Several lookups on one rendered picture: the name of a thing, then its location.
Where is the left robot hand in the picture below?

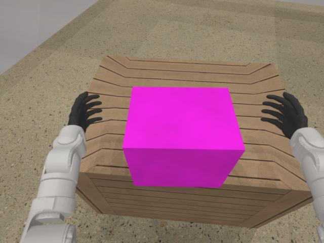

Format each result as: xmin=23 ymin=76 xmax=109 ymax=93
xmin=68 ymin=91 xmax=102 ymax=133

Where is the pedestal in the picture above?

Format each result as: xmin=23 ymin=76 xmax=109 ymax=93
xmin=75 ymin=56 xmax=314 ymax=228

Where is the left robot upper arm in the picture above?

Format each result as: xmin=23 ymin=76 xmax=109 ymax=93
xmin=23 ymin=223 xmax=77 ymax=243

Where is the robot left forearm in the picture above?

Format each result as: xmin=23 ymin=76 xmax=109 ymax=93
xmin=19 ymin=125 xmax=87 ymax=243

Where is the carton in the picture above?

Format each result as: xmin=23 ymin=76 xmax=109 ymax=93
xmin=123 ymin=87 xmax=245 ymax=188

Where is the robot right forearm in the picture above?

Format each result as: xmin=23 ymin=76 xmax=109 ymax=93
xmin=289 ymin=128 xmax=324 ymax=223

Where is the right robot hand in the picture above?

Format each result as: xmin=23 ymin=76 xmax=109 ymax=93
xmin=261 ymin=92 xmax=308 ymax=139

